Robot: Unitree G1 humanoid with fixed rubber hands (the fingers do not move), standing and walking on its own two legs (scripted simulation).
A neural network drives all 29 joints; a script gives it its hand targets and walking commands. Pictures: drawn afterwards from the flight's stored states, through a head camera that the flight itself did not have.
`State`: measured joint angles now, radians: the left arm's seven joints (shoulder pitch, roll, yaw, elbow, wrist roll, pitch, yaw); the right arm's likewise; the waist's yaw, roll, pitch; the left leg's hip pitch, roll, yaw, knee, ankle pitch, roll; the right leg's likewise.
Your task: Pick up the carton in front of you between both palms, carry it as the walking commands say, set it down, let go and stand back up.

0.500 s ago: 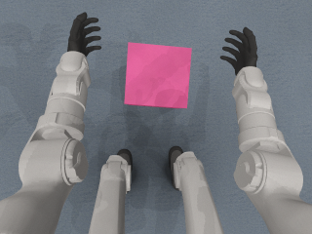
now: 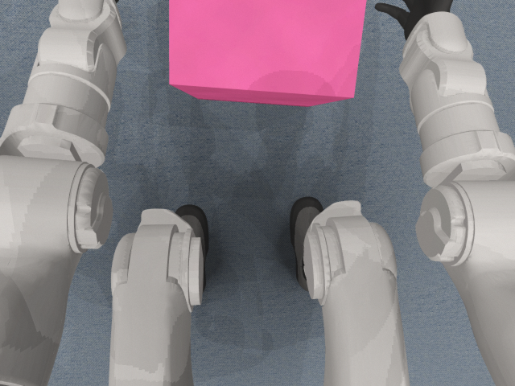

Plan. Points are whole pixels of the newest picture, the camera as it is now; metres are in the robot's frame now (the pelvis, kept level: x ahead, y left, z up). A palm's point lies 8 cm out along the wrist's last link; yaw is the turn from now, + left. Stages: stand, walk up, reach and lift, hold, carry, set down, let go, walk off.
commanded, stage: reach and lift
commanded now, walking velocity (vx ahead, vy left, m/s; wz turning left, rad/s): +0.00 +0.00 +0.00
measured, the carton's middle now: (261, 26) +0.55 -0.02 -0.27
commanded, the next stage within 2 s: none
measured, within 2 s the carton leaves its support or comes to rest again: leaves its support in 0.96 s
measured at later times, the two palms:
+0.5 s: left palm out of the picture +0.57 +0.15 -0.20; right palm (400, 23) +0.54 -0.20 -0.20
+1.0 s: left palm out of the picture +0.56 +0.13 -0.19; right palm (390, 11) +0.54 -0.17 -0.18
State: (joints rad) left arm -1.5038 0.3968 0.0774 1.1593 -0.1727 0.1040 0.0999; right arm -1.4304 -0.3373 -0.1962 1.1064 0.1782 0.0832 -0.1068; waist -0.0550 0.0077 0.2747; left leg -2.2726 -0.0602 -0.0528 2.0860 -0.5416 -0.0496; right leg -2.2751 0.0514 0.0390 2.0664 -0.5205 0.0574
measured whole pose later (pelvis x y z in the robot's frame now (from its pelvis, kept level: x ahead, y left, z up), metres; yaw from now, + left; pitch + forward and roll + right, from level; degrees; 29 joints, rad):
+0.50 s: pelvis +0.01 +0.00 -0.03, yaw +0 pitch +38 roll -2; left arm -1.50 0.38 0.01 1.18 -0.21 0.05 0.10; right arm -1.43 -0.32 -0.15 1.13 0.22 0.03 -0.12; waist -0.05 0.00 0.35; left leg -2.28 -0.05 -0.05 2.21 -0.59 -0.04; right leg -2.28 0.03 0.02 2.18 -0.57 0.05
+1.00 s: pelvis +0.01 +0.00 -0.03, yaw +0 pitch +38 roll -1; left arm -1.42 0.25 0.15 1.01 -0.08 0.19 0.14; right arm -1.37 -0.22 -0.26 0.93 0.10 0.20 -0.13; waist -0.05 0.00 0.30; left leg -2.28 -0.07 -0.05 2.23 -0.61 -0.04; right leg -2.28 0.05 0.04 2.21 -0.59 0.06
